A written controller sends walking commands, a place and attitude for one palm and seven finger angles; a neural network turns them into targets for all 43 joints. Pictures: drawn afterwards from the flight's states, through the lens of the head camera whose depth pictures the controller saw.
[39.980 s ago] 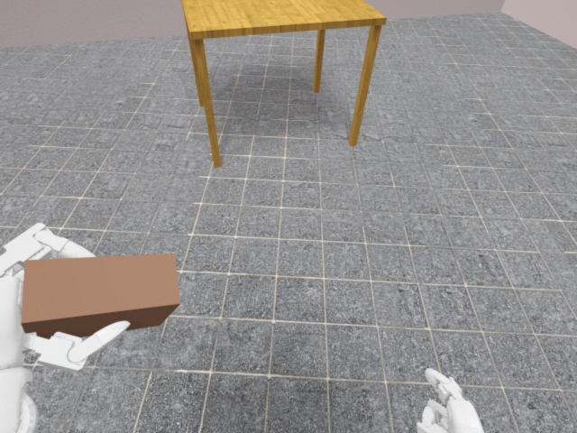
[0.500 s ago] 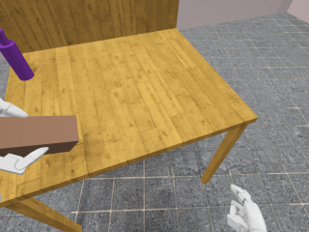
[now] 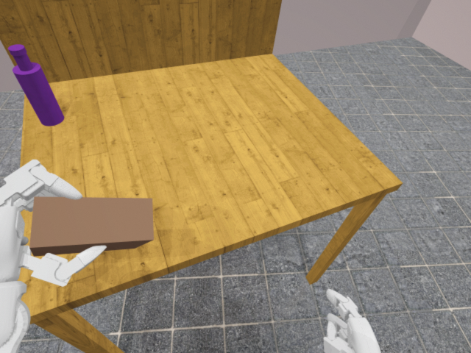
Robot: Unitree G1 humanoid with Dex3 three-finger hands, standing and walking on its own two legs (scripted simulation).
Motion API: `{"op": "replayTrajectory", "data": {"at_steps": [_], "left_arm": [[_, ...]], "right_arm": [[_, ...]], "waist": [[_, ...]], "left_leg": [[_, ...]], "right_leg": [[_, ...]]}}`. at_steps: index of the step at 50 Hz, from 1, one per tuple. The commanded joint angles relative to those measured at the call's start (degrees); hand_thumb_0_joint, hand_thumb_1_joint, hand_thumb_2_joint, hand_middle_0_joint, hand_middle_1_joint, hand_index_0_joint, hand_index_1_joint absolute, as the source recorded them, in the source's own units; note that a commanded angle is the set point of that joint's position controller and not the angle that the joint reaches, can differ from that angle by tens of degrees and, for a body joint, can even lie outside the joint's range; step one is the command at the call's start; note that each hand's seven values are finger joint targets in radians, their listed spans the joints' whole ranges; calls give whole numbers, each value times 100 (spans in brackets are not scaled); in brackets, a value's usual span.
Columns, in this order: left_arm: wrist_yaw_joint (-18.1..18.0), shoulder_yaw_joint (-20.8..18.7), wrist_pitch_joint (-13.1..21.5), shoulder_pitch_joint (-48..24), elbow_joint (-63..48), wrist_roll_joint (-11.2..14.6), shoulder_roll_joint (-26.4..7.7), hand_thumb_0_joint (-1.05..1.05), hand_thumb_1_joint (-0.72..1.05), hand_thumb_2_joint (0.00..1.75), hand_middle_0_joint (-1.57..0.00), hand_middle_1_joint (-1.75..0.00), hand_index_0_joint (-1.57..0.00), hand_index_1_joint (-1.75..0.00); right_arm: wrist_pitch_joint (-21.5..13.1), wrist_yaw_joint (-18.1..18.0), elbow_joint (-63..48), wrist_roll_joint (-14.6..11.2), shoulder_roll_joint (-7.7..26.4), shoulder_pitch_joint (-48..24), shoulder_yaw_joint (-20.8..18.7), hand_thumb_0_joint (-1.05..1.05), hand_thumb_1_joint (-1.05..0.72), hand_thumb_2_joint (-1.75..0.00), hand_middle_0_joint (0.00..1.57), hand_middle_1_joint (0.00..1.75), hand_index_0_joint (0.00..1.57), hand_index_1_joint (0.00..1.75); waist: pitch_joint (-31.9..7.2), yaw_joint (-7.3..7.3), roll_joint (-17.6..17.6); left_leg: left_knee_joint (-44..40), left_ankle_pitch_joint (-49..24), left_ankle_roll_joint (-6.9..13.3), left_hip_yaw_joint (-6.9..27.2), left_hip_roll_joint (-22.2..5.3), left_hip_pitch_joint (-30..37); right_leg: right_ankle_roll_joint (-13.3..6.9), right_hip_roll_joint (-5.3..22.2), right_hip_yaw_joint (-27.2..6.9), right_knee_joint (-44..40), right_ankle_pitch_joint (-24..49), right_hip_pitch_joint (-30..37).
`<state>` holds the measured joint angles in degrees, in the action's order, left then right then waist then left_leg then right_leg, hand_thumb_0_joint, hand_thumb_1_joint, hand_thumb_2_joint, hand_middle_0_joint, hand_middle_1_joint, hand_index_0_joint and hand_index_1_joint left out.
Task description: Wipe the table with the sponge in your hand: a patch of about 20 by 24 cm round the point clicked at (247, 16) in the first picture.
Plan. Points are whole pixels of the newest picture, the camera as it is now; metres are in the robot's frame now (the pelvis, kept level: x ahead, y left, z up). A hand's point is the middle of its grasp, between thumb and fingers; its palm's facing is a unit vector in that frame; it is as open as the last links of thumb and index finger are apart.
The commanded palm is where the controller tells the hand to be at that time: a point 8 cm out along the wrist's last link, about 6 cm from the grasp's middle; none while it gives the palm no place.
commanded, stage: come to a stop and stand still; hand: left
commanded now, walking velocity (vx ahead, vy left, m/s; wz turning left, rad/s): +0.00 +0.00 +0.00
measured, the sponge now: (111, 226) +0.25 +0.20 +0.12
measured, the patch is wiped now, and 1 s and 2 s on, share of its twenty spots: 0.00 0.00 0.00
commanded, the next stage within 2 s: look again from close up in 0.14 s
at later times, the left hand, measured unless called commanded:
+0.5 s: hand (89, 231) +0.23 +0.22 +0.14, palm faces +0.39 -0.85 -0.35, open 9.6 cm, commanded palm +0.17 +0.25 +0.17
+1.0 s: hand (101, 218) +0.24 +0.21 +0.15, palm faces +0.36 -0.85 -0.38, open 9.6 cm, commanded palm +0.19 +0.24 +0.17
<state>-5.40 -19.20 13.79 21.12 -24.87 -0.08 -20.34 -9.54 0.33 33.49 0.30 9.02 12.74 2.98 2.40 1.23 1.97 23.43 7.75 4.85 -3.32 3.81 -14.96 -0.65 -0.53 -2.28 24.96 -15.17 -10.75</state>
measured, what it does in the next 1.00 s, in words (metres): shifts its weight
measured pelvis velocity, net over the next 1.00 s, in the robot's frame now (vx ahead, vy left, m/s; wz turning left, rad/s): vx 0.03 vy -0.04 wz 0.01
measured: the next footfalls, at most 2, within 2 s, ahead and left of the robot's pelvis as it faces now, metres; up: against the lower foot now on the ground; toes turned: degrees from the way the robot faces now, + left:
none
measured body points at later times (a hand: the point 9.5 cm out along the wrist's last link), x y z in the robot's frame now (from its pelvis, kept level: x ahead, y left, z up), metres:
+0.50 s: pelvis +0.01 -0.03 +0.00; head +0.02 -0.02 +0.45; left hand +0.20 +0.26 +0.16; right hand +0.20 -0.25 -0.06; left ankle +0.06 +0.04 -0.74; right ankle +0.01 -0.15 -0.74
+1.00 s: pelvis +0.03 -0.04 +0.00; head +0.05 -0.03 +0.45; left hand +0.22 +0.25 +0.17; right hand +0.22 -0.26 -0.07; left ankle +0.06 +0.04 -0.74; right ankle +0.01 -0.15 -0.74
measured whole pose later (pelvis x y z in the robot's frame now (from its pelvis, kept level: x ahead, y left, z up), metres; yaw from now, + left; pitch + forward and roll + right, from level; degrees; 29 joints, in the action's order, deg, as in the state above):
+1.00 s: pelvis +0.03 -0.04 +0.00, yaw +1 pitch +0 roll -1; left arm -5.6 -18.5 9.9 25.5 -25.7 2.7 -20.7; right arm -5.7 -2.8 33.1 -0.8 11.8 10.7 1.6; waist 2.2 1.2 0.1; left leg 24.8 10.5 2.6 -1.1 1.1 -14.0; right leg -1.4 -3.2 -0.3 20.4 -13.0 -6.9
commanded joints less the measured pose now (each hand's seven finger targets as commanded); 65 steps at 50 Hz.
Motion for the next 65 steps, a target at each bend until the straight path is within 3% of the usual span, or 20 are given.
{"op": "replayTrajectory", "data": {"at_steps": [1,7,15,24,26,27,36,42,46,47,51,52,53,54,55,56,58,60,62,65], "left_arm": [[-164,-887,270,-423,-1499,67,-1255,0,10,130,-120,-160,-120,-160],[-177,-789,338,-430,-1825,127,-1140,0,10,130,-120,-160,-120,-160],[-173,-431,154,-248,-860,83,-749,0,10,130,-120,-160,-120,-160],[-174,-499,170,-548,-1161,165,-946,0,10,130,-120,-160,-120,-160],[-198,-694,181,-537,-1426,181,-1163,0,10,130,-120,-160,-120,-160],[-189,-574,203,-468,-1449,212,-1009,0,10,130,-120,-160,-120,-160],[-168,-760,34,318,-1162,339,-1025,0,10,130,-120,-160,-120,-160],[-142,-582,5,126,-1317,365,-936,0,10,130,-120,-160,-120,-160],[-193,-771,-30,28,-1430,342,-1179,0,10,130,-120,-160,-120,-160],[-165,-592,-10,26,-1349,365,-978,0,10,130,-120,-160,-120,-160],[-191,-722,-29,6,-1393,336,-1136,0,10,130,-120,-160,-120,-160],[-157,-498,-7,0,-1339,346,-904,0,10,130,-120,-160,-120,-160],[-173,-3985,612,-5878,-2773,-526,-5672,0,10,130,-120,-160,-120,-160],[57,-1575,347,-2741,545,12,-1982,0,10,130,-120,-160,-120,-160],[40,-1374,348,-1111,256,192,-1667,0,10,130,-120,-160,-120,-160],[54,-683,230,-553,459,293,-702,0,10,130,-120,-160,-120,-160],[102,-500,302,-495,-838,334,-843,0,10,130,-120,-160,-120,-160],[112,-181,298,11,-1275,326,-658,0,10,130,-120,-160,-120,-160],[49,-311,224,346,-1280,318,-733,0,10,130,-120,-160,-120,-160],[-47,-1006,258,176,-1118,310,-1314,0,10,130,-120,-160,-120,-160]], "right_arm": [[-219,-136,-874,-21,943,-587,-440,0,-90,-90,20,30,20,30],[-212,-185,-878,11,920,-681,-385,0,-90,-90,20,30,20,30],[-87,-180,-837,-77,975,-582,-458,0,-90,-90,20,30,20,30],[-48,-258,-905,-53,977,-756,-429,0,-90,-90,20,30,20,30],[-69,-276,-898,-78,978,-835,-442,0,-90,-90,20,30,20,30],[-57,-281,-907,-56,962,-793,-421,0,-90,-90,20,30,20,30],[21,-308,-956,-150,974,-751,-466,0,-90,-90,20,30,20,30],[74,-347,-948,-116,990,-719,-438,0,-90,-90,20,30,20,30],[49,-390,-934,-144,961,-795,-448,0,-90,-90,20,30,20,30],[74,-372,-932,-98,967,-734,-410,0,-90,-90,20,30,20,30],[34,-390,-912,-130,946,-803,-432,0,-90,-90,20,30,20,30],[69,-365,-904,-88,966,-716,-403,0,-90,-90,20,30,20,30],[-147,-270,-911,127,1226,-81,-535,0,-90,-90,20,30,20,30],[-123,-259,-575,-35,506,-598,-231,0,-90,-90,20,30,20,30],[-178,-265,-780,-43,923,-520,-568,0,-90,-90,20,30,20,30],[-172,-153,-808,-179,980,-394,-628,0,-90,-90,20,30,20,30],[-144,-30,-910,-165,1071,-383,-642,0,-90,-90,20,30,20,30],[-151,61,-1027,-166,1010,-539,-580,0,-90,-90,20,30,20,30],[-149,52,-1096,-183,994,-625,-516,0,-90,-90,20,30,20,30],[-105,-126,-1122,-145,998,-665,-489,0,-90,-90,20,30,20,30]], "waist": [[-942,18,-733],[-1009,42,-1141],[-592,-14,-526],[-603,3,-436],[-748,0,-679],[-830,4,-684],[-1023,14,-429],[-1110,-9,-341],[-1017,-2,-416],[-989,-4,-318],[-915,-13,-641],[-897,-22,-561],[236,58,249],[-1015,-59,-37],[-874,196,-394],[-1312,68,-1173],[-1536,67,-1343],[-1319,106,-865],[-1070,92,-383],[-653,51,177]], "left_leg": [[-1164,902,-711,1395,-1219,738],[-1069,713,-725,1317,-1191,694],[-853,1463,-490,1087,-953,180],[-197,492,-314,866,-660,480],[-137,164,-320,838,-672,695],[-144,21,-306,853,-687,697],[94,-1134,-311,768,-764,915],[1,-1211,-270,797,-810,984],[-48,-972,-287,810,-813,991],[-106,-909,-271,852,-804,884],[-159,-730,-309,837,-818,954],[-228,-612,-294,880,-815,863],[565,-680,-152,579,-949,-142],[252,-1144,-235,743,-552,748],[324,-1119,-346,704,-729,871],[277,-1184,-332,566,-697,1146],[123,-1405,-259,773,-891,1066],[-106,-909,-234,885,-985,734],[-345,-65,-225,953,-1057,349],[-521,1094,-279,1020,-945,-41]], "right_leg": [[-29,-39,177,-91,76,-24],[-53,21,232,-170,104,207],[-81,167,-53,-727,138,166],[-168,379,-440,-1056,327,-163],[-174,397,-449,-946,604,-139],[-162,377,-379,-860,738,-24],[-75,444,-364,-681,1774,125],[-18,363,-221,-631,1688,166],[-37,393,-317,-703,1563,94],[-28,361,-237,-719,1472,165],[-52,386,-312,-761,1346,39],[-54,333,-233,-775,1220,101],[363,597,-458,-1205,1564,-1026],[-208,651,-505,-591,1227,-591],[-132,541,-880,-783,1753,-260],[-230,522,-719,-393,1798,126],[-90,389,-360,-135,1353,227],[-46,283,-236,-131,953,225],[-24,220,-30,-136,592,234],[-35,244,-143,-461,12,18]]}}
